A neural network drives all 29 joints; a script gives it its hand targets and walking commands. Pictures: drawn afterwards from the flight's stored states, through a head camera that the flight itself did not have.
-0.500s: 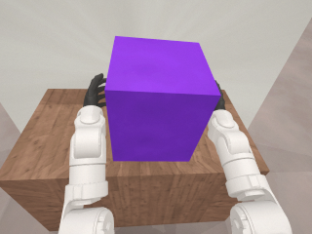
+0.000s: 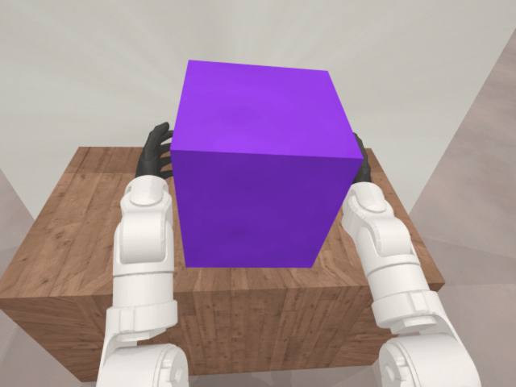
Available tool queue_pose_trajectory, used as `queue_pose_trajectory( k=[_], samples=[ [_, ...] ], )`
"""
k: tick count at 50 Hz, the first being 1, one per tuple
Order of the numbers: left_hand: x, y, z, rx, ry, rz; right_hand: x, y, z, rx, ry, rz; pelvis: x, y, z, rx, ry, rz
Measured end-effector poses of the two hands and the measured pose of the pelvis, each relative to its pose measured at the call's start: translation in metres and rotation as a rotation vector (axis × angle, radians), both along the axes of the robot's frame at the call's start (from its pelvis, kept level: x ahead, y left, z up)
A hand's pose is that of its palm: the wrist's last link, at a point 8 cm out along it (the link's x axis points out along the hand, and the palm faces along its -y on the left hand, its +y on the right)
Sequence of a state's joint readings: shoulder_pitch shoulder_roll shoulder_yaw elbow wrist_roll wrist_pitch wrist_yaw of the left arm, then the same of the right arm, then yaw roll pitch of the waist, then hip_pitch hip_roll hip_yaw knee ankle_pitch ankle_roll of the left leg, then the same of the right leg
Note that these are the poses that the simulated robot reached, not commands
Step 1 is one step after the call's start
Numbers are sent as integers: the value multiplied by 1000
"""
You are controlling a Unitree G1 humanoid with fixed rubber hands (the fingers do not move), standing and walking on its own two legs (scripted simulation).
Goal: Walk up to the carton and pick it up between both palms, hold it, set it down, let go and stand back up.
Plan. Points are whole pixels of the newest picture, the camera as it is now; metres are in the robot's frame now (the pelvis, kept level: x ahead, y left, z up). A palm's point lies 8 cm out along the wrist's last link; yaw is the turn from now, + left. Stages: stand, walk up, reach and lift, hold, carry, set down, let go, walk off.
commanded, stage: hold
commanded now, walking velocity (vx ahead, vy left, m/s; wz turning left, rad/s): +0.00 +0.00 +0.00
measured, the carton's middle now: (254, 171) +0.38 +0.01 +0.16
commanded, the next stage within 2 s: none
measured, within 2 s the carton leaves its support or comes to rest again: neither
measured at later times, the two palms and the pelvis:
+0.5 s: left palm (154, 178) +0.35 +0.16 +0.17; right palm (352, 184) +0.36 -0.14 +0.16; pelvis +0.00 +0.00 +0.00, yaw +0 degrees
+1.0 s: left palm (152, 178) +0.35 +0.16 +0.17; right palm (352, 181) +0.36 -0.14 +0.16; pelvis +0.01 +0.00 +0.00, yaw +1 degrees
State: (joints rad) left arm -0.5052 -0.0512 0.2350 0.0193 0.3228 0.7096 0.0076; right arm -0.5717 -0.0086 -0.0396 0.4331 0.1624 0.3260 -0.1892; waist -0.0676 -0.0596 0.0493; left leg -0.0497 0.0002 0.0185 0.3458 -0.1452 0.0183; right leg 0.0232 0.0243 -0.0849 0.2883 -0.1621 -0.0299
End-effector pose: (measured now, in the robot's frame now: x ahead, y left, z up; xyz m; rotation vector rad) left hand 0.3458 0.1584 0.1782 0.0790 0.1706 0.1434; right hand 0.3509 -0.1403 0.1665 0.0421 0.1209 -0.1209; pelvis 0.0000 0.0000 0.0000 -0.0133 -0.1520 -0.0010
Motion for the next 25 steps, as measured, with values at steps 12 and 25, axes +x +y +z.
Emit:
queue_pose_trajectory(
  k=[12, 25],
  samples=[
    [0, 0, 0, -1, 2, 0, 0, 0, 0, -2, -1, 0, -1, -1, 0, 1, -1, 0],
    [7, -1, -8, 7, 51, -3, 4, -1, -11, -3, 45, -6, -2, -1, 0, 3, -5, 7]
  ],
)
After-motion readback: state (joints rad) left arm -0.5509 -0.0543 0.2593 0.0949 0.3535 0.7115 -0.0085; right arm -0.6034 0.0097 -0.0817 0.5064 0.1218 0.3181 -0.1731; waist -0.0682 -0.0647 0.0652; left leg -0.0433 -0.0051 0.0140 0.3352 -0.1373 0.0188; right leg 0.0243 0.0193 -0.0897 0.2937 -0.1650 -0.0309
